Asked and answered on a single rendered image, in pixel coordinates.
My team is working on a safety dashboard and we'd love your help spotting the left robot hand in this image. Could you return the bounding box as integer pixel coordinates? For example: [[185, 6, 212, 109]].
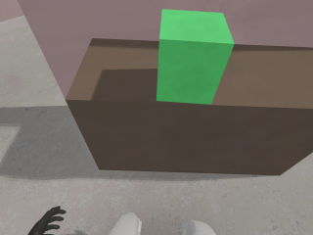
[[27, 206, 66, 235]]

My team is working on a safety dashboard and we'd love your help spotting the robot thigh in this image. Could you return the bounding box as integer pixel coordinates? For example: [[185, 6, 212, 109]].
[[181, 220, 216, 235], [108, 214, 142, 235]]

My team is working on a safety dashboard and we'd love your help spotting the left robot thigh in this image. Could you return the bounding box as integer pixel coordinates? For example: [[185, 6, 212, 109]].
[[108, 214, 142, 235]]

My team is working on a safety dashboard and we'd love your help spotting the pedestal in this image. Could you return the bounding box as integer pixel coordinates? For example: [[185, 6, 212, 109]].
[[65, 38, 313, 176]]

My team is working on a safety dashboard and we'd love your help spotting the right robot thigh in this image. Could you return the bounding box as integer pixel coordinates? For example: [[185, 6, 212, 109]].
[[181, 220, 216, 235]]

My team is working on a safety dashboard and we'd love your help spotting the carton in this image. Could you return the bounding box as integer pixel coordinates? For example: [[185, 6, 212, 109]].
[[156, 9, 235, 105]]

